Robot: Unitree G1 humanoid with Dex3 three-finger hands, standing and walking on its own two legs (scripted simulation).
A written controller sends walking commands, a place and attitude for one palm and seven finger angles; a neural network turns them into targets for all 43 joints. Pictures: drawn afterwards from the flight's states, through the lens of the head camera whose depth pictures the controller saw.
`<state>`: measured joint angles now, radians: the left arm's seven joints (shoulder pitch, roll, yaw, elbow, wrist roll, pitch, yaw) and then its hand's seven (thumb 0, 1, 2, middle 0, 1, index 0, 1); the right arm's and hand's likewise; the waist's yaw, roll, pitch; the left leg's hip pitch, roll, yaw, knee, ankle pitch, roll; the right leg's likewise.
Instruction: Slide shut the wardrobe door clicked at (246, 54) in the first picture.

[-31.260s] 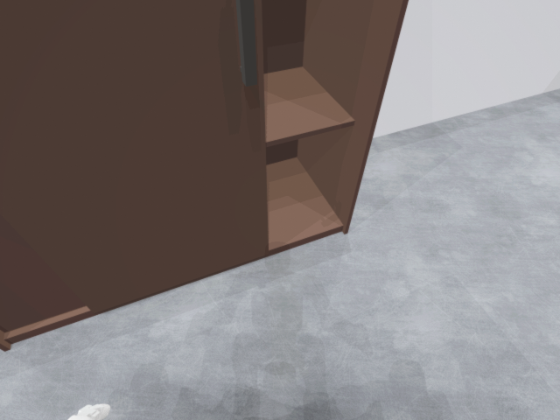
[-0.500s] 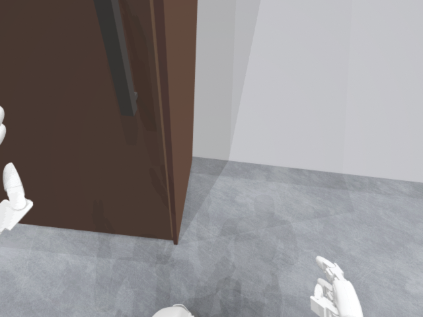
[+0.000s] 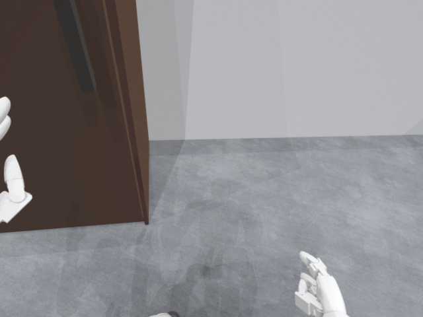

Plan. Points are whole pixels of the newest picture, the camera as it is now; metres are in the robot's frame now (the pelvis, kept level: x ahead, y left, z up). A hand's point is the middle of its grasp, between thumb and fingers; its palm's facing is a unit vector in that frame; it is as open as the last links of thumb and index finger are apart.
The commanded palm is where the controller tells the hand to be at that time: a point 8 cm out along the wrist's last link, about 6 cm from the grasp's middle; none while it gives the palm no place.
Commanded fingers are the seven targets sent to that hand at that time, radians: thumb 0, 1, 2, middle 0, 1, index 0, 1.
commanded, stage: stop stepping back and stand still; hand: left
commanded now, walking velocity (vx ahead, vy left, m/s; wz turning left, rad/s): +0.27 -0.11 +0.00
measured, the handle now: (76, 30) +0.58 +0.31 +0.21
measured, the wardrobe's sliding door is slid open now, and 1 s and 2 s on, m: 0.00 0.00 0.00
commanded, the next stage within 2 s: let the arm hang, fingers relaxed in 1.14 s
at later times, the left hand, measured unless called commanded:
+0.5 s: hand out of the picture +0.11 +0.29 +0.18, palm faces +0.47 -0.80 -0.37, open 7.5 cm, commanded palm +0.04 +0.33 +0.18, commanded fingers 0.00 0.90 0.90 -0.20 -0.30 -0.20 -0.30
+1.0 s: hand out of the picture +0.14 +0.33 +0.17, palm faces +0.47 -0.76 -0.45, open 7.4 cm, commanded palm +0.07 +0.36 +0.18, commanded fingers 0.00 0.90 0.90 -0.20 -0.30 -0.20 -0.30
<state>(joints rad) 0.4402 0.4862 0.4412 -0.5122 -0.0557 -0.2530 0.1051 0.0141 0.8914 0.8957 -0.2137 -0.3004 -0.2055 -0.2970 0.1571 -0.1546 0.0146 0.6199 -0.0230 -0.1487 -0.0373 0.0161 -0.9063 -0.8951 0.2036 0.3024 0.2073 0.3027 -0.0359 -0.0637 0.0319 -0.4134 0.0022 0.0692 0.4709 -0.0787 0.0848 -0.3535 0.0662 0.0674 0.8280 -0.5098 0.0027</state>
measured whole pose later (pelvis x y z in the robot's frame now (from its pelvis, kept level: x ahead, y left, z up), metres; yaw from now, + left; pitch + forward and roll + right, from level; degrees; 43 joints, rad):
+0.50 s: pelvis -0.09 +0.02 +0.00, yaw +2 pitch -2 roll +0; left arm 0.49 0.41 0.42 -0.48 -0.01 -0.18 0.16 0.02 0.89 0.90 -0.21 -0.30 -0.20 -0.30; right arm 0.28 -0.16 -0.01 0.66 -0.02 -0.14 -0.07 0.02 -0.91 -0.90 0.20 0.30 0.20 0.30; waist -0.06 -0.07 -0.06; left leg -0.28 0.04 0.04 0.58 -0.28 0.00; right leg -0.33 0.01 -0.05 0.83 -0.47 -0.01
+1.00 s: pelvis -0.06 +0.05 +0.00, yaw +3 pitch +0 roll -1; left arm 0.50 0.43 0.44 -0.52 -0.02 -0.22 0.15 0.02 0.89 0.90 -0.21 -0.30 -0.21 -0.30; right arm 0.19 -0.17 0.01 0.59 0.00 -0.13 -0.05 0.02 -0.91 -0.90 0.20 0.30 0.21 0.30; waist 0.00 -0.04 0.03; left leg -0.31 0.05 0.08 0.57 -0.27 0.02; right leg -0.19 -0.01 -0.07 0.51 -0.32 0.01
